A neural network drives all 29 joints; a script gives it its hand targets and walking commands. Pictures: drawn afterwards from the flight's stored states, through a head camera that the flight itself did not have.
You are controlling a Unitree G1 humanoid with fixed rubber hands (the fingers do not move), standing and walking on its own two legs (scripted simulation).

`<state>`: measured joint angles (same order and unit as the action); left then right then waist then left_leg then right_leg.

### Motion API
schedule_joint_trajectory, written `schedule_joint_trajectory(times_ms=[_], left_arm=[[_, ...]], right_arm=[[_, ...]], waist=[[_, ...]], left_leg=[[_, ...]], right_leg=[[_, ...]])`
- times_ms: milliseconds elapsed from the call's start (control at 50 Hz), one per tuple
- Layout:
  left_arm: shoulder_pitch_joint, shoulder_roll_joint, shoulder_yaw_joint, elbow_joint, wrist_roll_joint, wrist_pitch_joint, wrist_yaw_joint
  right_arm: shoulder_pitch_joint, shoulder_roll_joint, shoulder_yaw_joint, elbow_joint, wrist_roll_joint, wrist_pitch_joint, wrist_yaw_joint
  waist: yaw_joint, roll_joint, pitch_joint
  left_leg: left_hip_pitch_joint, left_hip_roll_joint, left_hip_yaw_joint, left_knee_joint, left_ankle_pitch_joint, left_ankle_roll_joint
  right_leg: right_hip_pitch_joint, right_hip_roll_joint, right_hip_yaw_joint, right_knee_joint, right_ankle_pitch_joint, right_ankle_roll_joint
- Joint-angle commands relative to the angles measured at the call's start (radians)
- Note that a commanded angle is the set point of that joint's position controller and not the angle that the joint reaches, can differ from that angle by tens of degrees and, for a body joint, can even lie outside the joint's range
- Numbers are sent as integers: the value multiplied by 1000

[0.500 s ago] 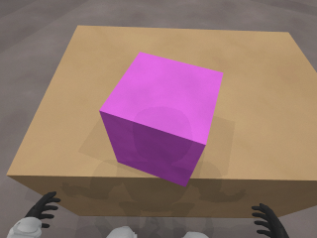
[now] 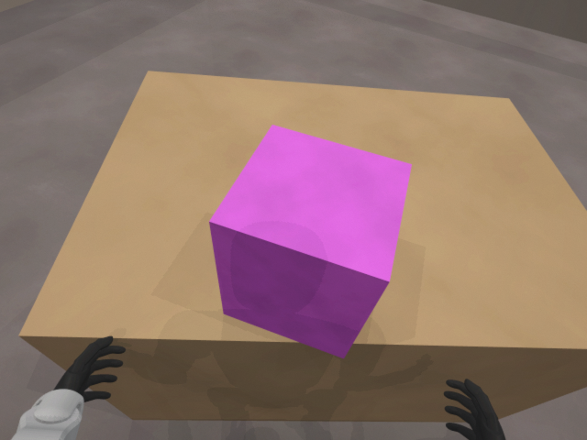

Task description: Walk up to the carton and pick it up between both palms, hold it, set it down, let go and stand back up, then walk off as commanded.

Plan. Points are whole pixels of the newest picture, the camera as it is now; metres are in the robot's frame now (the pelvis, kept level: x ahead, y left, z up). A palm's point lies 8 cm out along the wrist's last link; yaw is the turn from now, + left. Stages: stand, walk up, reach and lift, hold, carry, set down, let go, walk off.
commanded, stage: reach and lift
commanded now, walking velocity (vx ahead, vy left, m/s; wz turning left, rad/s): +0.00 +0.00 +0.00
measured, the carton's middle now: (309, 245) +0.38 -0.01 +0.02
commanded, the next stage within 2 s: none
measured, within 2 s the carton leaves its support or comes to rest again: neither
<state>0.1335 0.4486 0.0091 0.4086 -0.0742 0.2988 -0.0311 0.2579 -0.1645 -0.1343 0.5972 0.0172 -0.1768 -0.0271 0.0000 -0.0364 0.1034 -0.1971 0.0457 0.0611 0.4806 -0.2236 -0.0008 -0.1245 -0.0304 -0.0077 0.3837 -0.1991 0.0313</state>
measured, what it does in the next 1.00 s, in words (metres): stands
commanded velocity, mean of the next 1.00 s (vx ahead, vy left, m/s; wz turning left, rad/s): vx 0.00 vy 0.00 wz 0.00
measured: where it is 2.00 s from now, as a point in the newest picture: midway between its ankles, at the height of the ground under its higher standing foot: outside the picture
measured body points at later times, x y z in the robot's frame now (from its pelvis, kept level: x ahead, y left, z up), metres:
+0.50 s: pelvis +0.01 -0.01 +0.00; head +0.04 +0.02 +0.45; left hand +0.22 +0.26 -0.03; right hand +0.16 -0.21 -0.02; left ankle +0.03 +0.11 -0.74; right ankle +0.01 -0.15 -0.74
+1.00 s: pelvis +0.01 +0.00 +0.00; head +0.03 +0.02 +0.45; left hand +0.22 +0.25 +0.01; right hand +0.18 -0.18 +0.02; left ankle +0.03 +0.11 -0.74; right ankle +0.01 -0.15 -0.74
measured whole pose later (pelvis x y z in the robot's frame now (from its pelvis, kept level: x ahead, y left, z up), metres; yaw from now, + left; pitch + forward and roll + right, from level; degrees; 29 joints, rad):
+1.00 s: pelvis +0.01 +0.00 +0.00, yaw -1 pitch -3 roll -1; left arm 0.28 0.45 0.01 0.05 -0.31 0.02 -0.18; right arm 0.53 0.06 0.09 -0.12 0.13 -0.07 -0.35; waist 0.06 -0.04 0.10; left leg -0.16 0.04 0.07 0.42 -0.20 0.00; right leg -0.10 -0.03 0.00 0.34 -0.18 0.04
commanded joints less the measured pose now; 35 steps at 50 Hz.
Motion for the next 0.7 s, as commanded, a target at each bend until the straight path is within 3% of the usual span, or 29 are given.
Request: schedule_joint_trajectory(times_ms=[0,40,60,100,160,180,200,220,240,280,300,320,360,440,500,560,600,680], left_arm=[[54,69,95,-210,-25,-59,-21],[50,71,96,-179,-37,-65,-29],[31,91,104,-217,-44,-69,-34],[50,88,100,-252,-66,-90,-42],[59,110,100,-266,-70,-107,-61],[70,122,114,-256,-71,-110,-71],[56,121,106,-277,-78,-120,-74],[61,128,120,-323,-85,-133,-76],[92,122,121,-330,-89,-138,-80],[97,123,119,-362,-108,-155,-87],[87,156,131,-380,-121,-163,-92],[114,160,131,-411,-127,-179,-92],[129,169,140,-405,-125,-192,-106],[176,169,164,-396,-121,-212,-128],[171,185,167,-442,-138,-236,-137],[201,187,166,-432,-162,-256,-144],[193,192,164,-463,-159,-273,-145],[199,197,163,-479,-185,-298,-155]], right_arm=[[17,-81,29,-316,8,-3,-50],[42,-57,47,-351,19,21,-63],[43,-39,55,-373,18,36,-74],[74,-20,72,-432,39,40,-85],[129,20,99,-481,41,69,-114],[147,28,128,-536,52,76,-127],[151,40,121,-535,59,74,-130],[141,40,125,-588,64,68,-139],[179,49,129,-591,63,77,-143],[194,60,134,-628,71,79,-156],[185,58,138,-662,63,77,-163],[204,77,158,-680,76,69,-170],[230,77,168,-722,76,63,-187],[282,120,208,-746,84,68,-218],[275,133,194,-783,90,66,-237],[276,132,216,-826,92,62,-255],[295,159,231,-827,95,65,-263],[316,194,243,-864,97,53,-280]], waist=[[24,49,-135],[27,41,-114],[24,48,-111],[23,41,-129],[17,52,-90],[33,45,-109],[26,78,-110],[39,63,-127],[28,63,-129],[36,97,-153],[27,79,-153],[47,88,-145],[41,78,-141],[49,85,-152],[54,101,-139],[71,67,-134],[82,94,-122],[76,91,-113]], left_leg=[[187,-45,87,-162,107,-21],[178,-53,84,-170,105,-13],[180,-51,85,-175,77,-13],[210,-49,77,-165,142,-22],[230,-55,79,-166,97,-22],[240,-58,85,-163,96,-19],[225,-54,69,-164,97,-22],[228,-49,74,-159,131,-25],[234,-46,68,-156,141,-30],[238,-49,68,-148,168,-36],[243,-46,60,-146,157,-37],[236,-47,60,-137,180,-34],[252,-39,48,-119,193,-35],[253,-45,45,-115,200,-32],[224,-33,37,-116,187,-34],[211,-30,37,-116,145,-28],[211,-31,33,-113,139,-32],[206,-30,25,-103,149,-27]], right_leg=[[44,54,-29,-98,38,-26],[61,55,-21,-104,60,-18],[41,43,-20,-118,20,-13],[56,50,-20,-115,91,-6],[14,38,-2,-143,63,-5],[15,36,7,-143,76,-5],[25,34,10,-133,69,-7],[32,36,3,-130,101,-4],[46,41,3,-129,112,-10],[36,36,10,-132,117,-8],[37,31,9,-129,120,-5],[38,27,21,-129,154,-2],[25,27,15,-122,174,1],[41,15,31,-126,212,-1],[51,18,31,-127,147,-9],[38,12,38,-132,111,-15],[30,9,43,-133,105,-16],[26,4,53,-129,118,-19]])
